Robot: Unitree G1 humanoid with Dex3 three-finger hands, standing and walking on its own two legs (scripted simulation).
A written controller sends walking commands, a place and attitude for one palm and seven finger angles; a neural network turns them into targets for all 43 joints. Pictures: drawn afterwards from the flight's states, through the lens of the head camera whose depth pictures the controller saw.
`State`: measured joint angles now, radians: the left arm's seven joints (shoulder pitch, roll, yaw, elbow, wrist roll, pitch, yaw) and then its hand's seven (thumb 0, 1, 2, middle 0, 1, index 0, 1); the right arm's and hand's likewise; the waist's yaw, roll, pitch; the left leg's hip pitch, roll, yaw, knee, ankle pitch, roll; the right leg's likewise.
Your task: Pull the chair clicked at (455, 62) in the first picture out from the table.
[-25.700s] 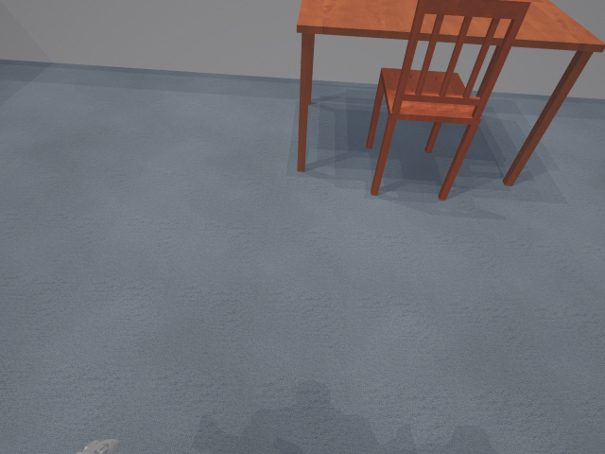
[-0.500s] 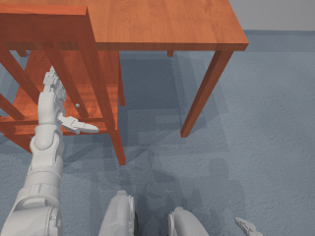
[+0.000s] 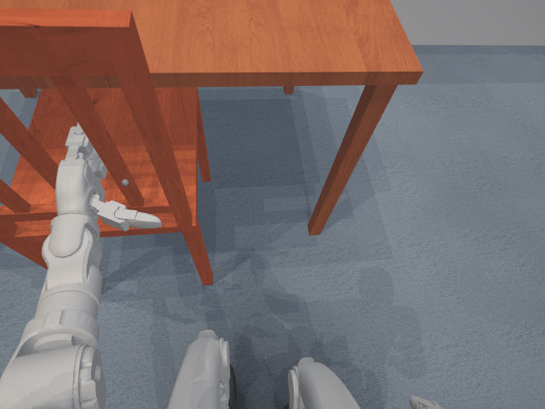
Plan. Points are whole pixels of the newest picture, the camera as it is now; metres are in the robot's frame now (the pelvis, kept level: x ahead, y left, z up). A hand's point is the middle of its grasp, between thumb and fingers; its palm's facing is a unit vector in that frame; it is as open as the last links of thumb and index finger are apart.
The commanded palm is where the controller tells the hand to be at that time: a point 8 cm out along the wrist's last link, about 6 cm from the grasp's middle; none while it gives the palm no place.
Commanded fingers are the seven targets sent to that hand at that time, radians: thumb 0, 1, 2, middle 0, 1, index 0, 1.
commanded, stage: push the fingers through the gap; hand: left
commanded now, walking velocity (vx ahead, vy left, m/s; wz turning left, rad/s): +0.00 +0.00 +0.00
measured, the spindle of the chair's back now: (36, 156) +0.45 +0.34 +0.05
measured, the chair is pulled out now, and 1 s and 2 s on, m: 0.00 0.00 0.05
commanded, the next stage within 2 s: hook a spindle and tug to test in 0.10 s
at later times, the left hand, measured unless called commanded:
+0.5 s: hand (123, 181) +0.43 +0.22 +0.03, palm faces +0.12 -0.99 -0.01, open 16.0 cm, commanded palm +0.41 +0.25 +0.03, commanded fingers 0.00 -0.44 0.32 -0.34 -0.96 -0.34 -0.96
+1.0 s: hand (126, 177) +0.43 +0.21 +0.04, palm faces +0.15 -0.99 -0.02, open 7.1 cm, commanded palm +0.40 +0.24 +0.03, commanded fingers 0.00 0.90 0.90 -0.50 -1.45 -0.50 -1.45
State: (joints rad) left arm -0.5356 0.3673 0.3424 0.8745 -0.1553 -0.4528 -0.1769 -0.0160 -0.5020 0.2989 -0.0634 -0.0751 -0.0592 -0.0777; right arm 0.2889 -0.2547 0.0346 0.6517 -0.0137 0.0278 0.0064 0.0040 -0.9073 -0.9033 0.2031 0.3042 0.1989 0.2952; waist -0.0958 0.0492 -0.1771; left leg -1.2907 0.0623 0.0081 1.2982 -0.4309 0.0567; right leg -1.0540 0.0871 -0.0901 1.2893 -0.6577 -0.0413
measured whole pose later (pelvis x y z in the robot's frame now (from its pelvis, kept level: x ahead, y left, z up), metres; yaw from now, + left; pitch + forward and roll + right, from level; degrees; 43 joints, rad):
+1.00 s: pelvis +0.00 +0.00 +0.00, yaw +0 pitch +23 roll -5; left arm -0.54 0.34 0.30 0.85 -0.15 -0.46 -0.09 0.00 0.42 0.69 -0.45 -1.37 -0.43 -1.41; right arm 0.28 -0.25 0.03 0.65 -0.02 0.03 0.02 0.00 -0.91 -0.90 0.20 0.30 0.20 0.30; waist -0.09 0.05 -0.18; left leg -1.27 0.05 0.01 1.28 -0.42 0.06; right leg -1.04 0.08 -0.09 1.27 -0.65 -0.03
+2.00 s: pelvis +0.02 +0.01 +0.07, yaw +0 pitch +13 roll -2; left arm -0.31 0.24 0.17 0.77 -0.12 -0.19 0.09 0.03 0.73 0.83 -0.32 -1.18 -0.40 -1.45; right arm 0.28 -0.23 0.06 0.56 0.07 0.13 -0.08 0.01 -0.91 -0.90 0.20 0.30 0.20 0.30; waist -0.07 0.05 -0.10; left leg -0.82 0.03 0.08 0.94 -0.34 0.07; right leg -0.63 0.06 -0.01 0.93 -0.53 -0.01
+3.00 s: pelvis -0.08 +0.00 +0.11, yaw +0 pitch -2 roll -4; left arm -0.44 0.18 0.05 0.98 -0.08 -0.28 0.08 0.01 0.71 0.79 -0.28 -1.06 -0.48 -1.45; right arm 0.16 -0.21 0.04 0.69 0.02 -0.04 -0.11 0.00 -0.91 -0.90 0.20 0.30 0.20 0.30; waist -0.03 0.08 0.23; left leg -0.49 0.07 0.05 0.54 -0.05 0.05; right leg -0.32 0.05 -0.07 0.60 -0.32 -0.03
